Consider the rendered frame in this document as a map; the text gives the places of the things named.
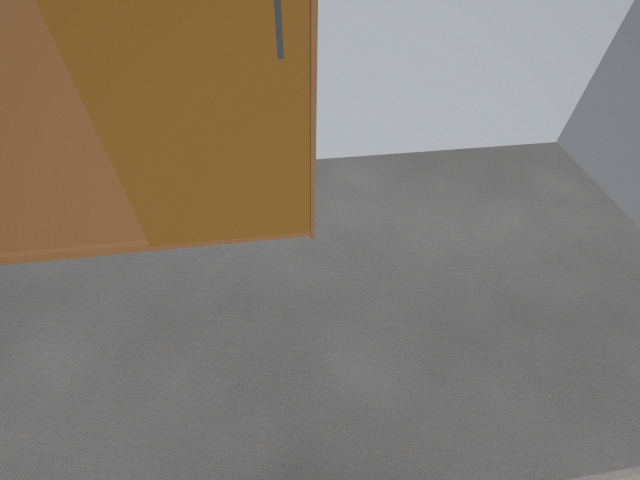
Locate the wardrobe door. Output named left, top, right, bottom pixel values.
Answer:
left=0, top=0, right=147, bottom=253
left=35, top=0, right=310, bottom=247

